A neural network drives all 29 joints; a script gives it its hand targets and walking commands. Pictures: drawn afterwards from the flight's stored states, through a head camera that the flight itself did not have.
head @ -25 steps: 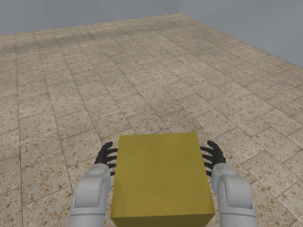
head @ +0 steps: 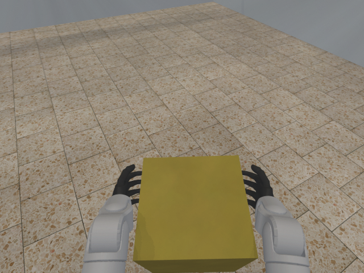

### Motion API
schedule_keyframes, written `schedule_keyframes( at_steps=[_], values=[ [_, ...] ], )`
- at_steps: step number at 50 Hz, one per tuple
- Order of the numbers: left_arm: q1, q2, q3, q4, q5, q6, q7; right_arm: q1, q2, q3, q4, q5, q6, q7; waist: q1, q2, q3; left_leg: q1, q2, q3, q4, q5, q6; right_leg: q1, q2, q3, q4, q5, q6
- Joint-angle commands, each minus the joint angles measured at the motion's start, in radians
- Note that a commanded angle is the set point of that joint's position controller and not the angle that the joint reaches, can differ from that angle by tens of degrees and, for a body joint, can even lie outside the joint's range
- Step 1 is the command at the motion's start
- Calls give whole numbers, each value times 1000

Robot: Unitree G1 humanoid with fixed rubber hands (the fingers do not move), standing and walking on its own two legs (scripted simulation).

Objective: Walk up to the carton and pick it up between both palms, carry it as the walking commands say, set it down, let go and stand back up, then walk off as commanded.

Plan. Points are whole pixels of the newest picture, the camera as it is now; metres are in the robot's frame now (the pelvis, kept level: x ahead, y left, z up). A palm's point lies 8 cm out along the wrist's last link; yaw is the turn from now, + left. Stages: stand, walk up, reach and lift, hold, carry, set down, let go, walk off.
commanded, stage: carry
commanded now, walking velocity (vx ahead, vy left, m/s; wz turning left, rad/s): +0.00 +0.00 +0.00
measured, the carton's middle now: (192, 219) +0.27 -0.01 -0.04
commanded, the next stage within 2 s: none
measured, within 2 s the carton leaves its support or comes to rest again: neither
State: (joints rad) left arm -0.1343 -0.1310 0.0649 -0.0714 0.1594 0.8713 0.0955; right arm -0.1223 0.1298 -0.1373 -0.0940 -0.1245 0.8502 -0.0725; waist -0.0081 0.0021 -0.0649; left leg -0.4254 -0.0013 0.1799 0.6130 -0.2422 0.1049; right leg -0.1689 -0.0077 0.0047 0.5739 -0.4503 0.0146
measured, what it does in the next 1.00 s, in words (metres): stands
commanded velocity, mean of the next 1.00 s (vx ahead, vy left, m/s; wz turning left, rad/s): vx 0.00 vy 0.00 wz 0.00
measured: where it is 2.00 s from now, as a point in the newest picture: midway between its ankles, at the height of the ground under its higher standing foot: outside the picture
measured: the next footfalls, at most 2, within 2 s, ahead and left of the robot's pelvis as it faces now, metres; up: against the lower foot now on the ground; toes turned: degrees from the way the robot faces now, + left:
none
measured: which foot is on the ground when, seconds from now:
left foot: down 0.00-1.00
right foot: down 0.00-1.00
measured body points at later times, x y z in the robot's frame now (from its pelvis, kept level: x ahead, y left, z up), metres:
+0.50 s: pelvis -0.01 +0.01 +0.00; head -0.02 +0.02 +0.45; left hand +0.28 +0.15 +0.05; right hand +0.28 -0.15 +0.06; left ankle +0.05 +0.06 -0.72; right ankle -0.09 -0.13 -0.72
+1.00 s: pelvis -0.01 +0.01 +0.00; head -0.02 +0.03 +0.45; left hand +0.28 +0.16 +0.05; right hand +0.28 -0.14 +0.05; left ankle +0.05 +0.06 -0.72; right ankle -0.09 -0.13 -0.72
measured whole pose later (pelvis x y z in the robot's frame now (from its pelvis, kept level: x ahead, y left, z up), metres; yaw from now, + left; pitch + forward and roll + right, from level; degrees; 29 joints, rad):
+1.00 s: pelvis -0.01 +0.01 +0.00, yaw -1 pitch +3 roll -2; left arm -0.15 -0.13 0.07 -0.06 0.16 0.89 0.09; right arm -0.12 0.13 -0.14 -0.08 -0.13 0.86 -0.08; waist 0.02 -0.01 -0.08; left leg -0.43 0.00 0.19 0.59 -0.22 0.12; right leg -0.18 -0.01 0.02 0.55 -0.42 0.02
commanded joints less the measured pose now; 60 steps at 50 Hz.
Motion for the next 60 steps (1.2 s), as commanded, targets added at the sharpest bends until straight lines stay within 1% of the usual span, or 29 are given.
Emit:
schedule_keyframes(
  at_steps=[1, 3, 4, 5, 10, 13, 16, 19, 23, 24, 26, 27, 30, 32, 33, 34, 35, 38, 40, 43, 45, 47, 48, 51, 53, 54, 56, 59, 60],
  values=[
    [-364, -700, -512, -153, -255, -32, -204, -326, 736, 537, -75, 226, 5, 199, 4, -28, -280, 239, 124, -153, -59, 300, 1, -54, -97, 60, -58, 341, -77],
    [-355, -734, -515, -121, -250, -31, -208, -363, 726, 528, -84, 228, 1, 201, 3, -9, -299, 260, 129, -158, -51, 368, 7, -43, -94, 53, -48, 388, -69],
    [-350, -755, -516, -77, -248, -31, -209, -328, 756, 529, -13, 219, 7, 202, -4, -25, -267, 235, 134, -163, -54, 347, 8, -52, -92, 50, -56, 370, -71],
    [-365, -727, -517, -129, -252, -35, -210, -333, 719, 514, -61, 213, 0, 201, -2, -26, -265, 251, 130, -158, -53, 353, 8, -61, -98, 57, -60, 390, -68],
    [-383, -768, -552, -113, -270, -14, -211, -341, 784, 547, -37, 241, 16, 209, 2, 20, -226, 211, 153, -209, -126, 150, -5, -87, -71, 68, -91, 122, -87],
    [-386, -751, -551, -127, -278, -8, -215, -343, 794, 561, -49, 249, 21, 211, 3, 10, -228, 215, 145, -198, -126, 177, -7, -89, -67, 66, -88, 163, -85],
    [-380, -764, -531, -77, -255, -15, -219, -356, 763, 527, -26, 225, 12, 208, 3, 12, -257, 254, 154, -196, -102, 315, 4, -76, -71, 59, -79, 233, -72],
    [-389, -770, -542, -98, -262, -23, -219, -364, 788, 549, -36, 237, 6, 215, 3, 41, -239, 229, 158, -212, -145, 197, 2, -90, -54, 49, -86, 140, -76],
    [-363, -787, -549, -72, -266, 0, -221, -355, 775, 546, -47, 244, 22, 216, 11, -11, -226, 180, 150, -199, -161, 59, -12, -73, -62, 68, -120, 86, -88],
    [-380, -781, -545, -75, -266, -5, -223, -350, 779, 546, -16, 235, 22, 217, 8, 5, -226, 182, 142, -194, -157, 54, -18, -65, -67, 79, -127, 92, -95],
    [-414, -773, -545, -111, -278, -12, -226, -370, 782, 553, -37, 242, 17, 220, 2, -13, -236, 205, 130, -170, -120, 167, -17, -75, -87, 88, -122, 193, -92],
    [-440, -816, -578, -115, -292, -11, -224, -373, 782, 549, -40, 250, 13, 219, -4, 29, -254, 236, 134, -176, -117, 228, -15, -81, -84, 77, -104, 229, -86],
    [-375, -765, -539, -88, -259, -6, -219, -336, 764, 541, -13, 232, 26, 219, 6, 18, -238, 234, 149, -195, -145, 162, -9, -103, -64, 63, -103, 127, -78],
    [-388, -773, -533, -77, -269, -5, -222, -319, 798, 541, 15, 233, 27, 222, 10, -16, -235, 211, 148, -191, -135, 157, -3, -87, -70, 70, -114, 135, -79],
    [-379, -773, -542, -99, -266, -6, -223, -332, 788, 549, -25, 235, 23, 221, 9, 3, -250, 216, 142, -185, -137, 150, -9, -82, -74, 73, -114, 136, -81],
    [-395, -769, -528, -83, -261, -8, -225, -382, 793, 555, -47, 238, 18, 219, 16, -45, -241, 205, 132, -174, -124, 147, -8, -76, -74, 74, -119, 164, -88],
    [-426, -798, -558, -113, -284, -5, -224, -342, 800, 557, -24, 243, 22, 218, 8, -1, -225, 196, 135, -176, -125, 144, -13, -90, -87, 88, -128, 157, -89],
    [-419, -794, -543, -98, -281, -3, -223, -381, 818, 575, -52, 253, 23, 220, 10, -34, -249, 202, 119, -152, -90, 207, -9, -69, -96, 85, -123, 244, -85],
    [-384, -774, -528, -100, -262, -9, -219, -370, 781, 555, -52, 242, 17, 217, 14, 2, -274, 246, 125, -156, -75, 328, 6, -76, -89, 58, -80, 334, -70],
    [-382, -755, -516, -90, -256, -20, -218, -331, 786, 540, -24, 226, 8, 219, 16, 22, -306, 286, 157, -184, -90, 346, 17, -93, -60, 45, -65, 232, -56],
    [-412, -774, -519, -93, -260, -25, -219, -331, 795, 540, -2, 227, 8, 221, 26, 24, -277, 250, 169, -207, -148, 214, 11, -108, -38, 36, -85, 86, -56],
    [-403, -765, -536, -109, -275, -19, -220, -363, 810, 565, -65, 246, 5, 216, 23, -1, -280, 255, 159, -195, -142, 159, 7, -99, -51, 54, -100, 95, -69],
    [-413, -788, -549, -101, -280, -15, -219, -353, 815, 560, -35, 247, 10, 216, 22, 24, -268, 237, 146, -190, -160, 88, -4, -114, -51, 67, -104, 67, -78],
    [-408, -777, -559, -132, -287, -6, -222, -382, 784, 564, -92, 256, 12, 214, 19, 49, -257, 237, 165, -210, -167, 206, 1, -94, -49, 50, -90, 136, -68],
    [-415, -783, -547, -90, -274, -11, -222, -336, 778, 539, -15, 230, 16, 217, 23, 25, -290, 273, 161, -197, -148, 254, 2, -97, -46, 52, -87, 135, -66],
    [-375, -775, -538, -58, -266, -10, -224, -339, 796, 542, -9, 229, 14, 216, 22, 2, -261, 251, 152, -187, -144, 200, 0, -105, -49, 54, -103, 114, -69],
    [-376, -763, -558, -110, -279, -7, -222, -332, 775, 553, -58, 239, 13, 215, 21, 19, -254, 236, 164, -210, -197, 72, -7, -109, -35, 42, -98, 39, -72],
    [-393, -770, -533, -82, -271, 2, -219, -335, 770, 535, -26, 230, 22, 211, 26, 28, -244, 205, 149, -193, -194, 55, -8, -106, -56, 68, -114, 66, -77],
    [-418, -760, -547, -115, -286, -3, -219, -352, 792, 564, -60, 246, 19, 213, 28, 17, -249, 209, 161, -213, -223, 39, -14, -108, -33, 40, -93, 49, -70]
  ],
)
